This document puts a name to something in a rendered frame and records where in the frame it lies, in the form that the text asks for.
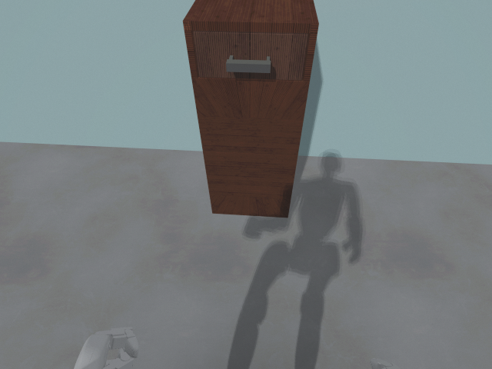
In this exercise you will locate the cabinet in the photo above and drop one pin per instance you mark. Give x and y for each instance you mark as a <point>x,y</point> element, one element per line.
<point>251,128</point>

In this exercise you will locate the robot left hand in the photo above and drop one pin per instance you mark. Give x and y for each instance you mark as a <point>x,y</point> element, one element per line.
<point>94,353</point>

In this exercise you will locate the handle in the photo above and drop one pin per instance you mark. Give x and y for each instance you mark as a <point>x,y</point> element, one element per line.
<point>256,66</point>

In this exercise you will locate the drawer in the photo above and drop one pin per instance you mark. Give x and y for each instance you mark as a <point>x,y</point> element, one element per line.
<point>286,50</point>

